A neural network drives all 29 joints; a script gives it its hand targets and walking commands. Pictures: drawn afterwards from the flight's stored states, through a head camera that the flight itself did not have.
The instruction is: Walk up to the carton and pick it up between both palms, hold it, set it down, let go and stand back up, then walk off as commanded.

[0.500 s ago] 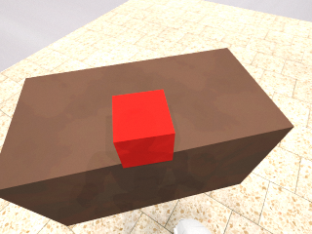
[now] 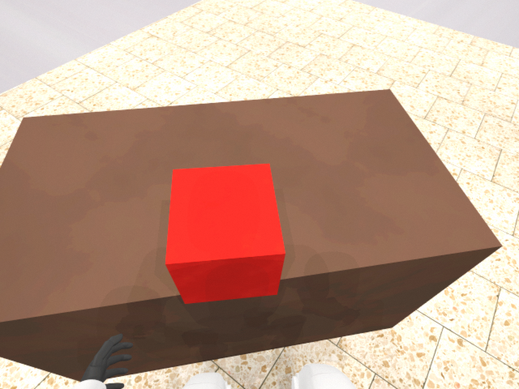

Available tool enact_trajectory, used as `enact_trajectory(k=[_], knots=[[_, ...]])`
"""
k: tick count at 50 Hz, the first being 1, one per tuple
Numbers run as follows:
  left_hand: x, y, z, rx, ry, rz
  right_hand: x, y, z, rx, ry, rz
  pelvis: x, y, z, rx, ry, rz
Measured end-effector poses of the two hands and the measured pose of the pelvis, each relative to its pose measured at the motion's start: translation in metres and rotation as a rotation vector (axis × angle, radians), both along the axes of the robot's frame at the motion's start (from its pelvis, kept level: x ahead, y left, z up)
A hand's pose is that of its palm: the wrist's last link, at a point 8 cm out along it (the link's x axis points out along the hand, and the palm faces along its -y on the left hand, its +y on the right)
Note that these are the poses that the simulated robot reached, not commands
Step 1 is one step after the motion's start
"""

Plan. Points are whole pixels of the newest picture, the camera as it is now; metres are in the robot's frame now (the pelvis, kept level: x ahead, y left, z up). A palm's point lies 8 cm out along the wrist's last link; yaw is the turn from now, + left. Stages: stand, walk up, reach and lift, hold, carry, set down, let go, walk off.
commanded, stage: walk up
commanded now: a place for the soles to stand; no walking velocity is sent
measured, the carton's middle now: (226, 234) +0.36 +0.05 -0.02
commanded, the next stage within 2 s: none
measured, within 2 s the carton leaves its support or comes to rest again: neither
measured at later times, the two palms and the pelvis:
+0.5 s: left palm out of the picture +0.06 +0.31 -0.08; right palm out of the picture +0.11 -0.28 -0.09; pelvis -0.01 +0.01 +0.03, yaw +2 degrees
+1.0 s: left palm out of the picture -0.01 +0.30 -0.10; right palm out of the picture +0.03 -0.28 -0.09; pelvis -0.04 +0.01 +0.03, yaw +4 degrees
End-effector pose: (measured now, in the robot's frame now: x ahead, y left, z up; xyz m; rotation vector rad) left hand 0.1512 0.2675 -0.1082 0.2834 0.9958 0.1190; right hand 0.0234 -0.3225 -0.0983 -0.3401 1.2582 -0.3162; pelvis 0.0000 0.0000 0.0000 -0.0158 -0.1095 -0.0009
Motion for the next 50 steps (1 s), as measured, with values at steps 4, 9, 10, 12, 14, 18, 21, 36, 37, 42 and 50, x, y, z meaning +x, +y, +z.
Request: enact_trajectory(k=[4, 9, 10, 12, 14, 18, 21, 36, 37, 42, 50], knots=[[0.001, 0.014, 0.002, 0.022, 0.023, 0.028, 0.027, 0.002, 0.011, 0.000, -0.047, 0.046, 0.003, -0.001, 0.005, 0.002, 0.029, 0.013], [-0.018, 0.026, 0.012, 0.088, 0.067, 0.052, 0.059, 0.005, 0.008, 0.029, -0.083, 0.078, 0.004, -0.004, 0.011, -0.014, 0.043, 0.020], [-0.024, 0.028, 0.015, 0.096, 0.082, 0.055, 0.065, 0.007, 0.008, 0.040, -0.088, 0.082, 0.005, -0.004, 0.013, -0.014, 0.046, 0.023], [-0.034, 0.031, 0.019, 0.106, 0.104, 0.066, 0.074, 0.013, 0.007, 0.053, -0.091, 0.103, 0.005, -0.003, 0.016, -0.005, 0.048, 0.031], [-0.045, 0.035, 0.023, 0.108, 0.118, 0.087, 0.082, 0.018, 0.005, 0.065, -0.093, 0.122, 0.005, -0.001, 0.019, 0.004, 0.045, 0.034], [-0.064, 0.040, 0.028, 0.103, 0.140, 0.130, 0.090, 0.028, 0.005, 0.093, -0.102, 0.142, 0.001, 0.003, 0.023, 0.009, 0.041, 0.037], [-0.076, 0.042, 0.028, 0.094, 0.151, 0.152, 0.091, 0.035, 0.006, 0.106, -0.106, 0.148, -0.003, 0.005, 0.025, 0.008, 0.037, 0.039], [-0.121, 0.034, 0.015, 0.026, 0.172, 0.188, 0.043, 0.043, 0.013, 0.107, -0.055, 0.111, -0.030, 0.009, 0.030, 0.004, 0.040, 0.062], [-0.125, 0.033, 0.015, 0.024, 0.178, 0.189, 0.039, 0.043, 0.012, 0.106, -0.048, 0.107, -0.031, 0.009, 0.030, 0.004, 0.042, 0.062], [-0.143, 0.032, 0.011, 0.023, 0.210, 0.196, 0.021, 0.040, 0.011, 0.105, -0.017, 0.090, -0.038, 0.009, 0.030, -0.001, 0.051, 0.069], [-0.160, 0.035, 0.010, 0.027, 0.233, 0.208, 0.006, 0.039, 0.007, 0.104, 0.013, 0.085, -0.042, 0.010, 0.028, -0.006, 0.056, 0.074]])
